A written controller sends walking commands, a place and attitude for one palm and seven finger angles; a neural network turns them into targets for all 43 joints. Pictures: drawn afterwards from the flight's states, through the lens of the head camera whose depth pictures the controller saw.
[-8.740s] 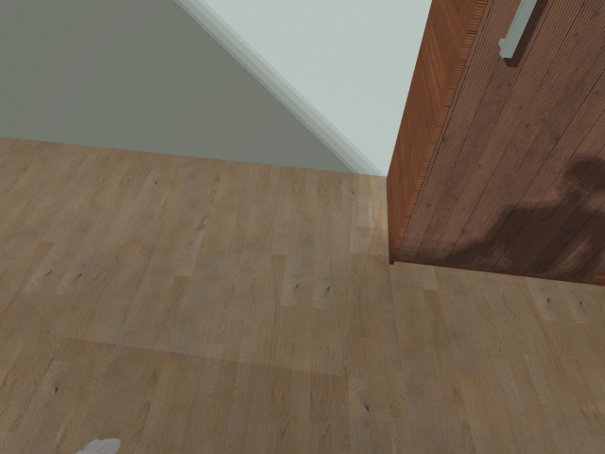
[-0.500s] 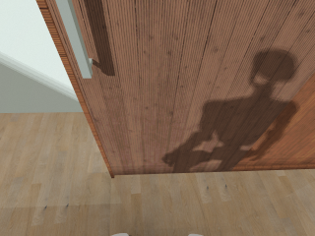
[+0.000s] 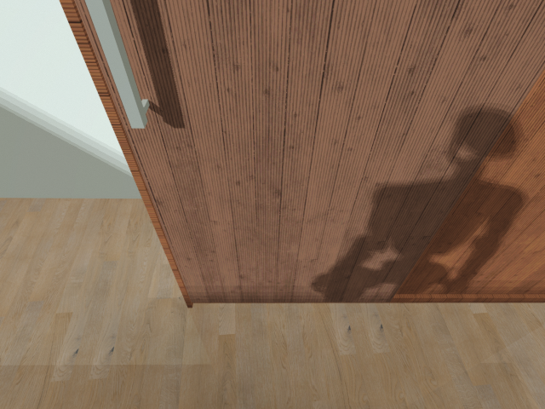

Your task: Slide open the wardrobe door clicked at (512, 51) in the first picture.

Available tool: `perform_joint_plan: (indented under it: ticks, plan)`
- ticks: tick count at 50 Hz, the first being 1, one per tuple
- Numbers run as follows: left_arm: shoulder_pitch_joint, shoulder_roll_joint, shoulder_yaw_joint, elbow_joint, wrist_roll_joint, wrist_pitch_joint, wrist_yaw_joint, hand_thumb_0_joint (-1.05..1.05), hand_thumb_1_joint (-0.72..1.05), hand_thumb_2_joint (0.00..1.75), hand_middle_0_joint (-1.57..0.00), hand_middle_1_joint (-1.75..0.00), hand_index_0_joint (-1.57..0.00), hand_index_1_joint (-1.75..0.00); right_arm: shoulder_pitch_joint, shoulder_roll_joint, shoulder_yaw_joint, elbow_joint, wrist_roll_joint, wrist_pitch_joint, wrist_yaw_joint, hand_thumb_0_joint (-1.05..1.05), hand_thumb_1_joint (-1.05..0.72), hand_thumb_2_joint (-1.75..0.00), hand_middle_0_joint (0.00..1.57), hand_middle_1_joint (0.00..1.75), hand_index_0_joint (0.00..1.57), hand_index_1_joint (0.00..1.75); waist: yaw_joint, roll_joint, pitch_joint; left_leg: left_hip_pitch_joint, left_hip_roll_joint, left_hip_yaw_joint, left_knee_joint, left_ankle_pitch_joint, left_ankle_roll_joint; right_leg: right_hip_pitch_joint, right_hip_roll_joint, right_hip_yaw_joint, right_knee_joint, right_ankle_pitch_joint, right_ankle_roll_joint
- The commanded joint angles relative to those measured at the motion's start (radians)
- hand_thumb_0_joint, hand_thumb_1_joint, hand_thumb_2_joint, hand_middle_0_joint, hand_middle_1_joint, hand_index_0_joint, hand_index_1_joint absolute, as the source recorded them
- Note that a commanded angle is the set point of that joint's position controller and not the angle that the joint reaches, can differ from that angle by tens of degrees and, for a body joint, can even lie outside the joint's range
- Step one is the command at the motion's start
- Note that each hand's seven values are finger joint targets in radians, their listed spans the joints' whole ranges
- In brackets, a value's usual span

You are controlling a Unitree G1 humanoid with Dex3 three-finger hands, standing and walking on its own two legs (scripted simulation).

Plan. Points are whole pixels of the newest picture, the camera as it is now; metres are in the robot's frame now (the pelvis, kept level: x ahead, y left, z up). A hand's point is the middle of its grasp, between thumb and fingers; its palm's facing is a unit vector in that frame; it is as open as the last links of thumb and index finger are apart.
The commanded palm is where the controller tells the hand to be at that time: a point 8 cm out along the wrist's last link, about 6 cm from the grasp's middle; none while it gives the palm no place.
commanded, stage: come to a stop and stand still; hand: left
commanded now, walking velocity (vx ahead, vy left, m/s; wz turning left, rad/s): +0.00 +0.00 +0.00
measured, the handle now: (120, 48) +0.55 +0.28 +0.25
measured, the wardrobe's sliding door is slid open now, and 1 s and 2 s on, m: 0.00 0.00 0.00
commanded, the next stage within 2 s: look again from close up in 0.80 s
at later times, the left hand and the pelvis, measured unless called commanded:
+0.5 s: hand out of the picture +0.02 +0.21 -0.18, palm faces +0.04 -0.98 -0.21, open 7.4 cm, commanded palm none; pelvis -0.01 +0.02 -0.01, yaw +0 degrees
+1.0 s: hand out of the picture +0.06 +0.29 -0.15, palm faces -0.01 -0.94 -0.35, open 7.4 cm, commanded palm none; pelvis -0.02 +0.04 +0.00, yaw +0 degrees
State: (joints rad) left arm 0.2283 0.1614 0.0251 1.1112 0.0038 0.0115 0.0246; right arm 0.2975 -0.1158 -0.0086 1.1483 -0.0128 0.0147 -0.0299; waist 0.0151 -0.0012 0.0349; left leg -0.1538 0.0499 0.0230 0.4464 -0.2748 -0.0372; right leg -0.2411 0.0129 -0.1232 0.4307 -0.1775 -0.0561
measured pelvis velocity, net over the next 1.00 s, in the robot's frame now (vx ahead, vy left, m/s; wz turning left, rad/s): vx -0.02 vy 0.04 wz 0.00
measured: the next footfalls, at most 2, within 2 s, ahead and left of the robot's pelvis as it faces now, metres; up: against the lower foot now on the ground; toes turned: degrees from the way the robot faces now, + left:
none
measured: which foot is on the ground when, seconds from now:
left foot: down 0.00-1.00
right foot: down 0.00-1.00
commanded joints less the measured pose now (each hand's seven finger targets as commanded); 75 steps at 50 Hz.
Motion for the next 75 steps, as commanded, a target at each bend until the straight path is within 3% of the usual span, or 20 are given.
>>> perform_joint_plan:
  ticks: [1,6,12,13,14,15,16,18,19,20,22,24,28,32,41,52,65,75]
  plan:
    - [0.055,0.088,0.010,-0.005,0.002,-0.016,0.006,0.00,0.90,0.90,-0.20,-0.30,-0.20,-0.30,0.046,-0.090,-0.016,-0.033,-0.003,-0.013,-0.008,0.00,-0.90,-0.90,0.20,0.30,0.20,0.30,0.003,0.029,0.050,-0.109,0.054,-0.048,-0.138,-0.042,0.043,0.067,-0.132,0.182,-0.155,-0.118,0.039]
    - [0.074,0.075,0.009,0.002,0.005,-0.017,0.007,0.00,0.90,0.90,-0.20,-0.30,-0.20,-0.30,0.099,-0.074,-0.014,-0.026,-0.005,-0.007,-0.007,0.00,-0.90,-0.90,0.20,0.30,0.20,0.30,-0.015,-0.028,0.083,-0.093,0.033,-0.024,-0.118,-0.052,0.044,-0.004,-0.135,0.204,-0.204,-0.231,0.041]
    - [0.107,0.057,0.009,0.009,0.005,-0.023,0.009,0.00,0.90,0.90,-0.20,-0.30,-0.20,-0.30,0.121,-0.066,-0.013,-0.027,-0.005,-0.015,-0.008,0.00,-0.90,-0.90,0.20,0.30,0.20,0.30,-0.016,-0.015,0.053,-0.076,0.030,-0.021,-0.107,-0.030,0.048,-0.007,-0.136,0.203,-0.199,-0.213,0.037]
    - [0.088,0.244,0.007,-0.087,0.032,-0.048,0.012,0.00,0.90,0.90,-0.20,-0.30,-0.20,-0.30,0.060,-0.215,-0.025,-0.154,-0.014,-0.024,0.007,0.00,-0.90,-0.90,0.20,0.30,0.20,0.30,-0.069,-0.025,0.151,-0.095,-0.003,-0.062,-0.058,0.108,0.039,-0.024,-0.107,0.188,-0.094,-0.024,0.023]
    - [0.110,0.141,0.022,-0.081,0.019,-0.055,0.012,0.00,0.90,0.90,-0.20,-0.30,-0.20,-0.30,0.068,-0.179,-0.037,-0.169,-0.017,-0.051,-0.005,0.00,-0.90,-0.90,0.20,0.30,0.20,0.30,-0.030,0.043,-0.068,-0.084,0.029,-0.042,0.003,0.023,0.047,0.045,-0.164,0.193,-0.063,-0.114,0.003]
    - [0.110,0.159,0.018,-0.100,0.021,-0.053,0.011,0.00,0.90,0.90,-0.20,-0.30,-0.20,-0.30,0.084,-0.159,-0.036,-0.168,-0.014,-0.053,-0.009,0.00,-0.90,-0.90,0.20,0.30,0.20,0.30,-0.037,0.042,-0.167,-0.064,0.006,-0.037,0.042,0.022,0.055,0.087,-0.176,0.213,-0.067,-0.108,-0.015]
    - [0.106,0.152,0.024,-0.114,0.022,-0.049,0.010,0.00,0.90,0.90,-0.20,-0.30,-0.20,-0.30,0.100,-0.148,-0.038,-0.170,-0.013,-0.048,-0.013,0.00,-0.90,-0.90,0.20,0.30,0.20,0.30,-0.041,-0.011,-0.156,-0.086,-0.007,-0.023,0.069,-0.020,0.056,0.065,-0.190,0.231,-0.096,-0.178,-0.022]
    - [0.088,0.157,0.026,-0.137,0.023,-0.039,0.011,0.00,0.90,0.90,-0.20,-0.30,-0.20,-0.30,0.121,-0.147,-0.039,-0.179,-0.016,-0.034,-0.007,0.00,-0.90,-0.90,0.20,0.30,0.20,0.30,-0.048,-0.136,-0.047,-0.125,-0.021,-0.003,0.106,-0.058,0.066,-0.029,-0.208,0.255,-0.158,-0.307,-0.031]
    - [0.066,0.175,0.036,-0.147,0.024,-0.038,0.012,0.00,0.90,0.90,-0.20,-0.30,-0.20,-0.30,0.127,-0.163,-0.045,-0.182,-0.014,-0.034,-0.006,0.00,-0.90,-0.90,0.20,0.30,0.20,0.30,-0.057,-0.124,0.013,-0.121,-0.009,-0.010,0.108,-0.043,0.071,-0.101,-0.211,0.245,-0.160,-0.334,-0.034]
    - [0.056,0.183,0.040,-0.156,0.024,-0.037,0.012,0.00,0.90,0.90,-0.20,-0.30,-0.20,-0.30,0.130,-0.172,-0.047,-0.183,-0.012,-0.038,-0.005,0.00,-0.90,-0.90,0.20,0.30,0.20,0.30,-0.056,-0.067,0.040,-0.119,-0.003,-0.023,0.084,-0.030,0.076,-0.132,-0.200,0.232,-0.143,-0.320,-0.035]
    - [0.048,0.191,0.043,-0.171,0.021,-0.034,0.010,0.00,0.90,0.90,-0.20,-0.30,-0.20,-0.30,0.116,-0.195,-0.048,-0.194,-0.011,-0.046,-0.004,0.00,-0.90,-0.90,0.20,0.30,0.20,0.30,-0.043,0.042,0.064,-0.164,0.026,-0.075,-0.009,-0.040,0.086,-0.105,-0.148,0.185,-0.065,-0.245,-0.022]
    - [0.061,0.192,0.036,-0.176,0.019,-0.035,0.007,0.00,0.90,0.90,-0.20,-0.30,-0.20,-0.30,0.066,-0.229,-0.047,-0.213,-0.011,-0.055,-0.004,0.00,-0.90,-0.90,0.20,0.30,0.20,0.30,-0.015,0.122,0.067,-0.230,0.067,-0.133,-0.096,-0.063,0.096,-0.017,-0.108,0.130,0.001,-0.114,-0.002]
    - [0.037,0.229,0.034,-0.182,0.017,-0.042,0.001,0.00,0.90,0.90,-0.20,-0.30,-0.20,-0.30,0.004,-0.294,-0.048,-0.233,-0.008,-0.066,0.000,0.00,-0.90,-0.90,0.20,0.30,0.20,0.30,0.002,0.068,0.013,-0.210,0.075,-0.132,-0.099,0.097,0.094,0.089,-0.115,0.119,0.024,0.055,0.005]
    - [-0.015,0.276,0.034,-0.196,0.014,-0.040,-0.003,0.00,0.90,0.90,-0.20,-0.30,-0.20,-0.30,-0.045,-0.340,-0.049,-0.238,-0.007,-0.061,0.007,0.00,-0.90,-0.90,0.20,0.30,0.20,0.30,-0.007,0.027,0.004,-0.178,0.073,-0.124,-0.108,0.089,0.087,0.091,-0.129,0.133,-0.001,0.043,0.011]
    - [-0.078,0.336,0.021,-0.200,0.016,-0.039,-0.010,0.00,0.90,0.90,-0.20,-0.30,-0.20,-0.30,-0.138,-0.402,-0.042,-0.236,-0.007,-0.052,0.024,0.00,-0.90,-0.90,0.20,0.30,0.20,0.30,-0.013,0.009,-0.017,-0.131,0.073,-0.125,-0.152,0.036,0.080,0.090,-0.142,0.145,-0.048,0.011,0.027]
    - [-0.079,0.354,0.006,-0.152,0.013,-0.042,-0.010,0.00,0.90,0.90,-0.20,-0.30,-0.20,-0.30,-0.177,-0.410,-0.029,-0.186,-0.001,-0.047,0.028,0.00,-0.90,-0.90,0.20,0.30,0.20,0.30,-0.016,0.002,-0.030,-0.074,0.066,-0.105,-0.161,0.053,0.071,0.096,-0.160,0.160,-0.099,0.008,0.031]
    - [-0.057,0.336,0.003,-0.101,0.011,-0.051,-0.003,0.00,0.90,0.90,-0.20,-0.30,-0.20,-0.30,-0.162,-0.389,-0.024,-0.123,0.003,-0.048,0.024,0.00,-0.90,-0.90,0.20,0.30,0.20,0.30,-0.015,-0.001,-0.051,-0.039,0.071,-0.090,-0.160,0.129,0.065,0.145,-0.172,0.160,-0.121,0.098,0.028]
    - [-0.069,0.337,0.005,-0.093,0.012,-0.049,-0.002,0.00,0.90,0.90,-0.20,-0.30,-0.20,-0.30,-0.148,-0.381,-0.023,-0.101,0.003,-0.044,0.025,0.00,-0.90,-0.90,0.20,0.30,0.20,0.30,-0.014,-0.013,-0.014,-0.060,0.067,-0.091,-0.176,0.067,0.060,0.135,-0.171,0.174,-0.155,0.009,0.029]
